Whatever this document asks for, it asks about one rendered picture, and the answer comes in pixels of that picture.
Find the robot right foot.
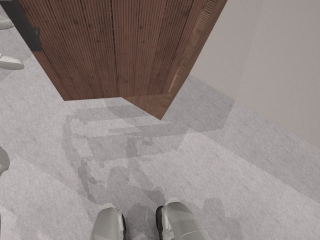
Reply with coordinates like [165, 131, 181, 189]
[155, 205, 172, 240]

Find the handle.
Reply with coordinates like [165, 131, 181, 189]
[0, 0, 42, 52]

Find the cupboard door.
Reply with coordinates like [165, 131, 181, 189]
[0, 0, 206, 101]

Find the left robot hand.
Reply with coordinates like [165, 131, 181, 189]
[0, 17, 25, 70]

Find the robot left upper arm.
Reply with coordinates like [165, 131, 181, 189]
[0, 146, 10, 237]

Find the robot left thigh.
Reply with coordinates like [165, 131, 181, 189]
[90, 207, 124, 240]

